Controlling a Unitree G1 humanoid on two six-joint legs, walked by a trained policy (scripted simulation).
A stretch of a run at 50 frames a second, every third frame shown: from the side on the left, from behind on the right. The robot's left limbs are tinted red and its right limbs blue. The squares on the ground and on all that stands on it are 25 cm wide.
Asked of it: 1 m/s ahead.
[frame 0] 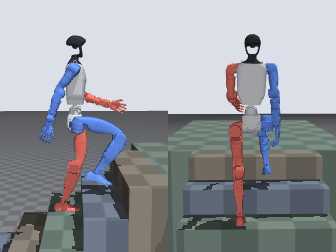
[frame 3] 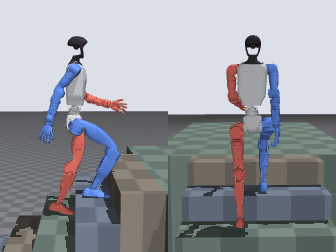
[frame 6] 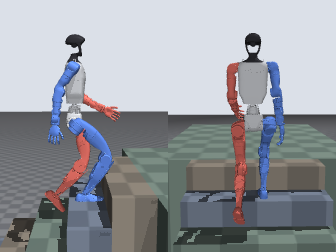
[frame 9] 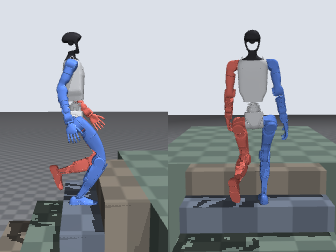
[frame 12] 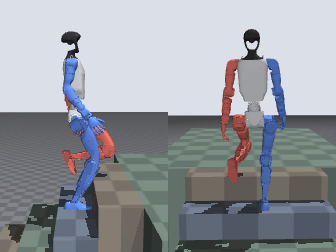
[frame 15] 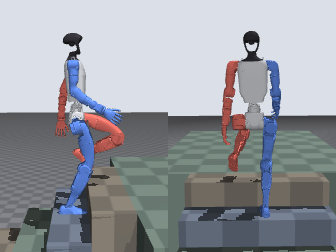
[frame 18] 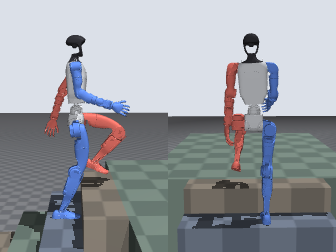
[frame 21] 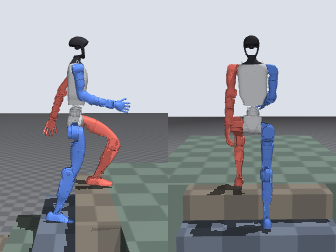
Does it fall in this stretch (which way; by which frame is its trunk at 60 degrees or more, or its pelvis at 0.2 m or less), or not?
no
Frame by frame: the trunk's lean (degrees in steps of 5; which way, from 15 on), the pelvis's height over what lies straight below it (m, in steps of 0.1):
0: 0, 0.8
3: 0, 0.8
6: 0, 0.7
9: 5, 0.7
12: 5, 0.7
15: 5, 0.8
18: 5, 0.8
21: 5, 0.6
